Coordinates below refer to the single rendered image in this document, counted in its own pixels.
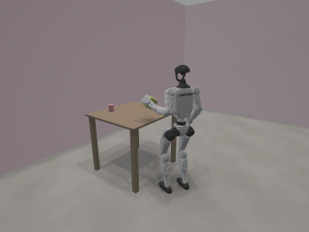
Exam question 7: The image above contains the right robot hand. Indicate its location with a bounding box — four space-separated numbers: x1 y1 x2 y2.
185 118 193 125

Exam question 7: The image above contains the humanoid robot torso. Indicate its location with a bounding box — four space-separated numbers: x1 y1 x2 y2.
171 84 194 136

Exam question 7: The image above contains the left robot upper arm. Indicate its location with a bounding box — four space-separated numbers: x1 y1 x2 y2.
163 87 175 117

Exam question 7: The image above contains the right robot forearm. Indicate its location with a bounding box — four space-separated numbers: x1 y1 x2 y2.
188 110 202 121

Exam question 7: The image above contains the right robot foot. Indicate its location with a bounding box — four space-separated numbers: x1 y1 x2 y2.
177 178 189 190

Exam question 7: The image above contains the right robot upper arm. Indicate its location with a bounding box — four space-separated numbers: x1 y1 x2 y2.
191 86 203 112

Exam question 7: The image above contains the sponge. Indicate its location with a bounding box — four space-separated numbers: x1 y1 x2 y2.
142 96 158 110

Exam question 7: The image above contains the left robot forearm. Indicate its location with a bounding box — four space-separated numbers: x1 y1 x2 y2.
147 101 167 115

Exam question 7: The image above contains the left robot hand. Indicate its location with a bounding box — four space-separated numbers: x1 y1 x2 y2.
141 95 151 105

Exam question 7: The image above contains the table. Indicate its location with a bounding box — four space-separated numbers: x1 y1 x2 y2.
85 101 177 193

